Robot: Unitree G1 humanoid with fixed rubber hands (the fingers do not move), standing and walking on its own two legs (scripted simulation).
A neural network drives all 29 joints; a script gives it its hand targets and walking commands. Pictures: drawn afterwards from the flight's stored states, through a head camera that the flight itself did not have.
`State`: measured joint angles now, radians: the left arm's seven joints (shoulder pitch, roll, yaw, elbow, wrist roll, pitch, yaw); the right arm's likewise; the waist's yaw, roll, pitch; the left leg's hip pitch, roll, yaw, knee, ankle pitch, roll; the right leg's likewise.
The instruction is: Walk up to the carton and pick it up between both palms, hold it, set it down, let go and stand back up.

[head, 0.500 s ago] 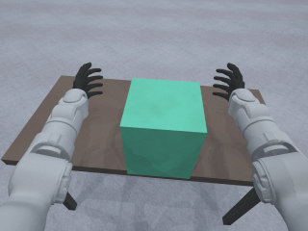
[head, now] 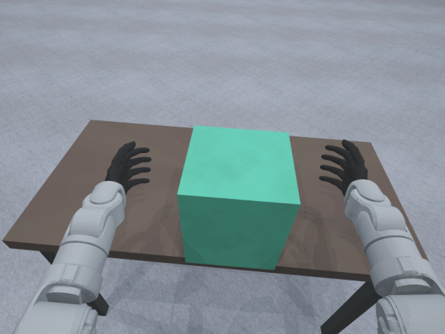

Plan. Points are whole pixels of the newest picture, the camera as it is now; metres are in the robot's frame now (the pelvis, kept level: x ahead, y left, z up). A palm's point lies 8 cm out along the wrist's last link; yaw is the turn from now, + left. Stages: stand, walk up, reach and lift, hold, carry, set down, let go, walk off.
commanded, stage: set down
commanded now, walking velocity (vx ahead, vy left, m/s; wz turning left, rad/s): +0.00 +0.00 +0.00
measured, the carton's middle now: (235, 199) +0.44 -0.01 -0.01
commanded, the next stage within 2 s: none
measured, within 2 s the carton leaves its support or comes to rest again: neither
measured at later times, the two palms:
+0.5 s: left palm (115, 260) +0.27 +0.21 +0.01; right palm (351, 261) +0.28 -0.22 +0.02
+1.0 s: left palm (117, 299) +0.22 +0.20 -0.04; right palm (348, 302) +0.22 -0.21 -0.03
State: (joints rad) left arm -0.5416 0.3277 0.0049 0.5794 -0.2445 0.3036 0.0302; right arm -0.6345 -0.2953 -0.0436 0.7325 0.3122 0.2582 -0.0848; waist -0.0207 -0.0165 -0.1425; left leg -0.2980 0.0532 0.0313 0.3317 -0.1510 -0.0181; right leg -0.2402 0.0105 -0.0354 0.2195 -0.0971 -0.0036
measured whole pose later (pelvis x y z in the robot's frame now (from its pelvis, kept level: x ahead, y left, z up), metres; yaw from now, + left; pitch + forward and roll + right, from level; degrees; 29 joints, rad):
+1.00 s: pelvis +0.03 +0.00 +0.00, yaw -2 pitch +2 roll -1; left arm 0.18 0.20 -0.10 0.55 -0.19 -0.41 0.05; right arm 0.18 -0.17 0.05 0.51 0.22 -0.36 -0.02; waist 0.03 0.00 -0.02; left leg -0.16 0.06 0.07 0.37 -0.23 -0.03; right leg -0.14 0.02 0.00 0.30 -0.19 0.00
